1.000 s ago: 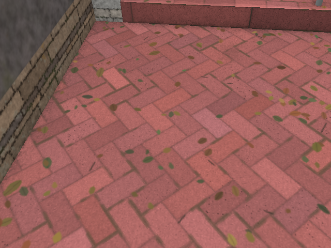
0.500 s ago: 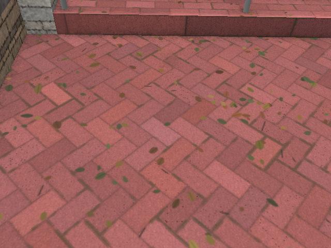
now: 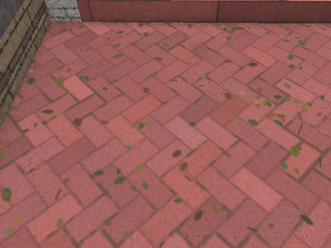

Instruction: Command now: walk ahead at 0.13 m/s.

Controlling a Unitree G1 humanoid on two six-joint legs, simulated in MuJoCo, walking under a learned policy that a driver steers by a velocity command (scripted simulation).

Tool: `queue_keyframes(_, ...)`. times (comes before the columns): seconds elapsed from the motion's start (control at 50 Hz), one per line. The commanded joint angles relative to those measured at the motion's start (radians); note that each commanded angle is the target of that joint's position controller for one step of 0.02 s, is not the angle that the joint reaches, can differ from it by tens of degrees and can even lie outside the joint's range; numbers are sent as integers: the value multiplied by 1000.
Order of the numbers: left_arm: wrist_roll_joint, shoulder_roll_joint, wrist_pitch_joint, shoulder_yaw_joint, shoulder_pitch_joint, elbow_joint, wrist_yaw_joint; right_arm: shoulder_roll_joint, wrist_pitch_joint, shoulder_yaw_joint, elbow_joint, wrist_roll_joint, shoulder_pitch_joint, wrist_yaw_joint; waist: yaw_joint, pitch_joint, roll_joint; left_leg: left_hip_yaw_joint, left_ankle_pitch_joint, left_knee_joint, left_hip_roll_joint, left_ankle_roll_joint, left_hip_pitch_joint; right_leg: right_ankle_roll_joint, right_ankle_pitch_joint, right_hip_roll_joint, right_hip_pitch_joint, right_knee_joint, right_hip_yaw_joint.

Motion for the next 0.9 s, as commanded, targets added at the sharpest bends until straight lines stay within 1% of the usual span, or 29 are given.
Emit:
queue_keyframes(0.02, -17, 170, -9, 38, -43, -43, 12, -85, -25, -29, -16, -1, 148, -26, -112, -40, -114, 25, 88, -171, -68, 48, 288, -61, 971, -197, -88, 186, 84)
queue_keyframes(0.04, -22, 158, -10, 34, -47, -49, 15, -105, -37, -34, 6, -18, 219, -36, -143, -94, -67, -7, 224, -239, -30, 63, 439, -36, 840, -156, -141, 311, 61)
queue_keyframes(0.06, -22, 104, -9, 17, -19, -81, 20, -171, -46, -44, 9, -32, 326, -46, -161, -224, 42, -218, 605, -168, 208, 107, 663, -9, 401, -110, -284, 533, 29)
queue_keyframes(0.08, -53, 29, 13, 4, 153, -55, 21, -221, -43, -48, 6, -13, 312, -42, -85, -370, 239, -488, 993, -165, 446, 301, 779, 28, -295, 29, -398, 817, 21)
queue_keyframes(0.1, -21, 112, 43, 26, 113, -26, 26, -166, -31, -40, 2, 35, 286, -35, -101, -352, 108, -491, 754, -250, 381, 312, 657, 33, -259, 5, -407, 872, 80)
queue_keyframes(0.12, -2, 115, 52, 28, 23, -45, 20, -112, -27, -21, -10, 37, 192, -38, -80, -211, 68, -410, 501, -313, 329, 282, 540, 37, -217, -22, -450, 878, 74)
queue_keyframes(0.14, 10, 102, 56, 24, -36, -54, 15, -67, -22, -3, -18, 30, 119, -41, -63, -128, 37, -349, 343, -371, 277, 240, 443, 37, -167, -50, -451, 820, 70)
queue_keyframes(0.16, 15, 93, 66, 24, -58, -57, 9, -54, -22, 5, -15, 29, 92, -46, -45, -75, 48, -287, 298, -412, 239, 209, 361, 44, -135, -72, -417, 759, 65)
queue_keyframes(0.18, 19, 81, 78, 22, -33, -45, 5, -58, -20, 6, -7, 25, 84, -52, -27, -65, 68, -234, 272, -430, 203, 186, 295, 50, -106, -71, -353, 716, 44)
queue_keyframes(0.22, 18, 60, 93, 17, -10, -27, 4, -70, -21, 3, 13, 8, 96, -51, -17, -76, 63, -180, 236, -436, 166, 174, 270, 50, -101, -59, -296, 602, 19)
queue_keyframes(0.28, 12, 49, 106, 11, -46, -21, 17, -77, -13, 0, 31, -1, 112, -48, -38, -63, 95, -182, -7, -444, 153, 176, 255, 46, -80, -56, -272, 438, 5)
queue_keyframes(0.3, 12, 56, 109, 12, -62, -22, 19, -84, -7, -3, 38, -1, 119, -46, -47, -56, 102, -193, -107, -452, 153, 176, 233, 42, -57, -51, -256, 400, -3)
queue_keyframes(0.32, 12, 58, 109, 12, -69, -22, 20, -93, 1, -6, 42, 3, 118, -46, -45, -46, 101, -205, -202, -458, 153, 171, 202, 34, -18, -47, -230, 358, -10)
queue_keyframes(0.34, 14, 54, 105, 11, -65, -17, 21, -99, 9, -8, 45, 10, 108, -46, -33, -32, 84, -208, -285, -456, 149, 157, 155, 23, 45, -44, -184, 297, -20)
queue_keyframes(0.36, 18, 53, 99, 10, -64, -13, 21, -95, 14, -7, 48, 15, 104, -48, -26, -17, 63, -209, -361, -452, 139, 131, 105, 8, 87, -45, -135, 230, -17)
queue_keyframes(0.38, 24, 59, 91, 8, -77, -19, 22, -84, 18, -4, 55, 15, 112, -50, -24, 7, 29, -212, -421, -447, 129, 92, 68, -6, 112, -67, -114, 155, 20)
queue_keyframes(0.4, 33, 83, 79, 9, -75, -25, 25, -69, 19, -2, 56, 12, 119, -48, -30, 27, -21, -200, -402, -405, 107, 56, 52, -23, 92, -141, -116, 83, 111)
queue_keyframes(0.42, 20, 137, 72, 21, -131, -39, 30, -43, 20, 1, 54, 26, 151, -44, -78, 65, -150, -113, -311, -347, 14, 23, 112, -56, -67, -207, -266, 2, 228)
queue_keyframes(0.44, 9, 94, 65, 10, -167, -37, 30, -30, 19, 5, 74, 21, 149, -40, -86, 65, -180, -80, -165, -279, -15, 13, 294, -58, -179, -231, -416, -73, 259)
queue_keyframes(0.46, 6, 64, 57, -1, -196, -33, 30, -30, 15, 4, 84, 12, 160, -37, -108, 58, -176, -96, -91, -281, 1, 16, 395, -34, -179, -210, -467, -85, 232)
queue_keyframes(0.48, 3, 61, 51, -1, -192, -25, 30, -48, 9, 0, 98, 7, 175, -36, -112, 39, -156, -116, -59, -295, 23, 20, 439, -11, -114, -178, -454, -65, 190)
queue_keyframes(0.5, -1, 64, 45, 1, -177, -17, 31, -73, 3, -8, 108, 5, 180, -37, -106, 23, -122, -136, -49, -304, 40, 29, 431, 0, -22, -148, -402, -32, 152)
queue_keyframes(0.52, -4, 69, 42, 4, -156, -7, 32, -80, -4, -9, 119, 5, 186, -37, -97, 6, -94, -151, -48, -320, 54, 35, 403, 1, 59, -134, -336, 2, 128)
queue_keyframes(0.56, -2, 71, 41, 9, -124, 11, 29, -66, -8, -4, 141, 10, 186, -39, -80, -3, -48, -152, -52, -342, 57, 36, 358, -6, 132, -131, -254, 31, 115)
queue_keyframes(0.58, 0, 65, 42, 11, -112, 20, 28, -64, -7, -3, 149, 6, 174, -41, -71, -5, -43, -155, -58, -353, 61, 35, 349, -7, 144, -129, -233, 30, 111)
queue_keyframes(0.62, 1, 62, 43, 13, -108, 33, 29, -59, -4, -2, 167, 9, 167, -43, -69, 6, -26, -149, -46, -359, 57, 32, 347, -10, 168, -133, -217, 26, 112)
queue_keyframes(0.72, 0, 58, 41, 16, -103, 77, 32, -56, -3, -2, 219, 11, 176, -50, -71, 6, -19, -144, 36, -352, 61, 34, 393, -9, 223, -138, -202, 12, 106)
queue_keyframes(0.74, 0, 61, 43, 15, -108, 84, 33, -49, -3, 0, 229, 17, 182, -51, -76, 12, -11, -139, 54, -349, 59, 33, 400, -10, 234, -143, -203, 13, 108)
queue_keyframes(0.9, -1, 45, 50, 7, -100, 154, 39, -48, 4, 4, 297, 16, 183, -60, -76, 17, -34, -138, 116, -347, 65, 36, 433, -6, 269, -143, -178, 4, 96)
Velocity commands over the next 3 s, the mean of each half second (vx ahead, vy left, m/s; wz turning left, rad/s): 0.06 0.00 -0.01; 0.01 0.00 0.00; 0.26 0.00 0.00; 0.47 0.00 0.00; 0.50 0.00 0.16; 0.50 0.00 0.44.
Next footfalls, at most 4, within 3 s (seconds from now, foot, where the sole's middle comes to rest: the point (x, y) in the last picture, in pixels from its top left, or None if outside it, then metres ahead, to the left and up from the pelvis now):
0.04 left None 0.17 0.09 -0.77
0.40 right None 0.12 -0.10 -0.77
1.72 left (166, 241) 0.50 0.07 -0.77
2.26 right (209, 172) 0.83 -0.10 -0.77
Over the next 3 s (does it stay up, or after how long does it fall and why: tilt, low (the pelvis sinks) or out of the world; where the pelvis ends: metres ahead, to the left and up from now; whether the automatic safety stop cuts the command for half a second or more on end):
stays up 1.06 0.07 0.01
